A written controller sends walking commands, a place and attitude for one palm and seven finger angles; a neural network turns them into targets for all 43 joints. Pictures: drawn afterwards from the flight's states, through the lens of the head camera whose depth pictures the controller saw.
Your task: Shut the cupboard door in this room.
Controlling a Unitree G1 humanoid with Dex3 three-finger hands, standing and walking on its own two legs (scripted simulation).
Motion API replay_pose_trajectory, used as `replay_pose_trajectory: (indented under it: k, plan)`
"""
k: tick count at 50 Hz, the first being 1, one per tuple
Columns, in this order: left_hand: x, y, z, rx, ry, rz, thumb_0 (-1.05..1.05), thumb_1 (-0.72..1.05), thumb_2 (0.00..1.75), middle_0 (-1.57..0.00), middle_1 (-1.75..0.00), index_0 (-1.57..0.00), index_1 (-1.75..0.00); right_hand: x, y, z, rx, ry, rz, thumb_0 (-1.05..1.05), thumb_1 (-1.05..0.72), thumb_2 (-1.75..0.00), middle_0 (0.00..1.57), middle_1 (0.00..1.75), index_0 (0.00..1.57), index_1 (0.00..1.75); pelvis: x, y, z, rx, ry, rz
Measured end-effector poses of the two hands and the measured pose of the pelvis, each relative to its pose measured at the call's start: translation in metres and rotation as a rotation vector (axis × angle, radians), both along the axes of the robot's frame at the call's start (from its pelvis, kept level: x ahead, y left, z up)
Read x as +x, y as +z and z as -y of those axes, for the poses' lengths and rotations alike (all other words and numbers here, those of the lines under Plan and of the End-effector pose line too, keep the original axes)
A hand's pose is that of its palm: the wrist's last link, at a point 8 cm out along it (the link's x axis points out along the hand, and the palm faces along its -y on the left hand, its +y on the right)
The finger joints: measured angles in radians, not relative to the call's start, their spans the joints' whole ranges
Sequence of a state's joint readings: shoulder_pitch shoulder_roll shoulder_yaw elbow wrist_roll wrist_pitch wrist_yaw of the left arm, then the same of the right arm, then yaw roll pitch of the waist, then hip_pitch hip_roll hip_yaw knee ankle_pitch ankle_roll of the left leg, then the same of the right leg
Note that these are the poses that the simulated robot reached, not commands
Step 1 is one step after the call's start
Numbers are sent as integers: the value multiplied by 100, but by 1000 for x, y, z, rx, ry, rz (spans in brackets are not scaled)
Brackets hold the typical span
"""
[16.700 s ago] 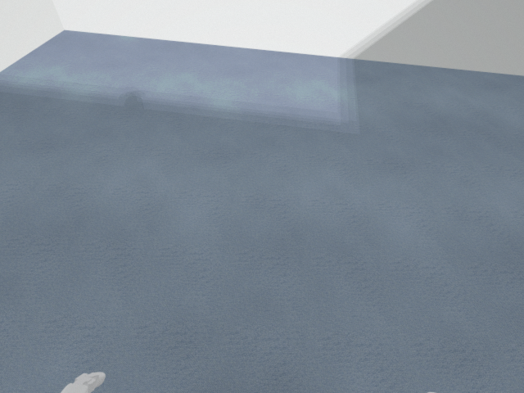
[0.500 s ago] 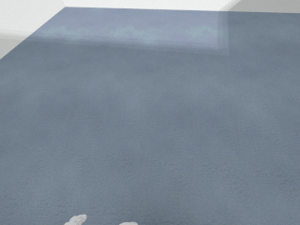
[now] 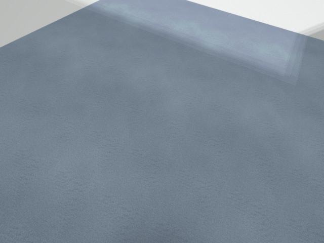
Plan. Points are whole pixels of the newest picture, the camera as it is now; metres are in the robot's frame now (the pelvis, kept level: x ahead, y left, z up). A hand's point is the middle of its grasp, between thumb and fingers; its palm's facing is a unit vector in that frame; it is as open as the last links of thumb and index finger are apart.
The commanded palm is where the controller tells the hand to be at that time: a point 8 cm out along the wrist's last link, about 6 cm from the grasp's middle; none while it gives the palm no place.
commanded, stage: turn or walk to find it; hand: left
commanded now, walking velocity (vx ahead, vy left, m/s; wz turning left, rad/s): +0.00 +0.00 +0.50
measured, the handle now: out of the picture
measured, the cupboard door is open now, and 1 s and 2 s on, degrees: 82 82 82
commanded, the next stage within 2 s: none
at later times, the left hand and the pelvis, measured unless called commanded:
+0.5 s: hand out of the picture +0.08 +0.17 -0.13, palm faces +0.20 -0.93 -0.29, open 7.3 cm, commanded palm none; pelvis -0.01 -0.05 +0.01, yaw +14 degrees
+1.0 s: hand out of the picture -0.12 +0.16 -0.18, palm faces +0.54 -0.81 -0.25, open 7.4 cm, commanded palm none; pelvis -0.03 -0.03 +0.00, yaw +30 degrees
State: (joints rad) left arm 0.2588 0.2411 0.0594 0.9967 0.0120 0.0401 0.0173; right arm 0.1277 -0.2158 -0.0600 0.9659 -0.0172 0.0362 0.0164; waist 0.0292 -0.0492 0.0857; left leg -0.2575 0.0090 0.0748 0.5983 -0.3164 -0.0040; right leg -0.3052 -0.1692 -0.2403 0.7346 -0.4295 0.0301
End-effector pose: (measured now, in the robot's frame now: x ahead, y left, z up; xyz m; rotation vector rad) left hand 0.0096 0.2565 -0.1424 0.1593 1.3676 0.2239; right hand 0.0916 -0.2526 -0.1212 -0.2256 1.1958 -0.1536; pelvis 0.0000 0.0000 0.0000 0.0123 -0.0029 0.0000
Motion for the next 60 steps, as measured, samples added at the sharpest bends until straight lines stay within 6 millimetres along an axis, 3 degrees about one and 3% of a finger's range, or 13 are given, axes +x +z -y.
replay_pose_trajectory:
  k: [4, 11, 16, 20, 23, 30, 37, 42, 50, 54, 60]
  plan:
    - [-2, 4, -15, 0, 31, -8, 0, 91, 90, -20, -30, -20, -29, 13, 14, -17, -8, 46, 33, 1, -90, -90, 19, 30, 20, 30, -1, 8, -8, -19, 29, 0]
    - [24, 21, -20, 14, 49, 106, 0, 91, 90, -19, -30, -20, -29, 11, 16, -27, 9, 87, 3, 1, -90, -90, 20, 30, 21, 30, -2, 17, -8, -25, 89, -12]
    - [46, 30, -9, 37, 46, 169, 0, 91, 90, -19, -30, -20, -29, -3, 6, -15, 31, 86, -37, 1, -90, -90, 20, 30, 21, 30, -3, 16, 5, -12, 132, -16]
    - [61, 37, 11, 58, 44, 228, 0, 91, 90, -19, -30, -20, -29, -16, -9, 5, 49, 86, -88, 1, -90, -90, 20, 30, 21, 30, -4, 11, 23, 1, 175, -17]
    - [63, 42, 28, 85, 49, 274, 0, 91, 90, -19, -30, -20, -29, -20, -24, 24, 64, 94, -124, 1, -90, -90, 20, 30, 21, 30, -5, 4, 39, 6, 210, -10]
    - [18, 56, 59, 96, 146, 235, 0, 91, 90, -20, -30, -20, -30, -7, -19, 48, 67, 165, -157, 1, -90, -90, 19, 30, 20, 30, -5, 17, 58, 43, 297, 6]
    - [-36, 48, 74, 77, 273, 161, 0, 91, 90, -20, -30, -20, -30, 15, -13, 48, 41, 267, -179, 1, -91, -90, 19, 30, 20, 30, -6, 19, 64, 42, 384, -1]
    - [-83, 36, 75, 52, 369, 94, 0, 91, 90, -20, -30, -20, -30, 44, -9, 24, 18, 367, -156, 1, -91, -90, 19, 30, 20, 30, -13, 16, 57, 30, 442, -10]
    - [-162, 0, 56, 5, 522, -10, 0, 91, 90, -20, -30, -20, -30, 95, 2, -51, -9, 539, 15, 1, -91, -90, 19, 30, 20, 30, -29, -1, 30, -7, 530, -15]
    - [-172, 3, 46, -2, 559, -21, 0, 91, 90, -19, -30, -20, -29, 99, 17, -74, -11, 590, 50, 1, -90, -90, 19, 30, 20, 30, -30, 8, 23, -25, 559, -3]
    - [-145, 19, 29, 11, 565, 95, 1, 91, 90, -19, -30, -20, -29, 91, 22, -82, 6, 613, 26, 1, -90, -90, 20, 30, 21, 30, -21, 18, 15, -35, 608, 0]
